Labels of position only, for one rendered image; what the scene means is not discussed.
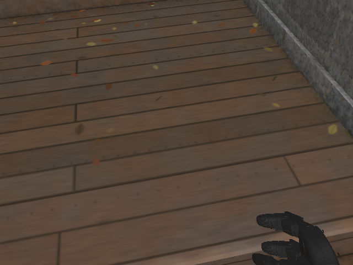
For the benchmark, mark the robot right hand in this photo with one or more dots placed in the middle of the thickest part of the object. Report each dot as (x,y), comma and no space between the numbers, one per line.
(313,247)

